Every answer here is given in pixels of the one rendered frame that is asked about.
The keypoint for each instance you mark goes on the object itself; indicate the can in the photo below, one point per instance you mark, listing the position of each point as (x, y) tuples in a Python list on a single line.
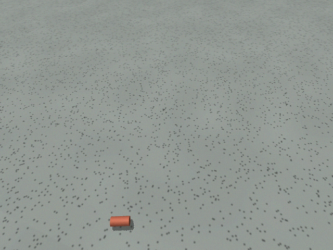
[(117, 221)]

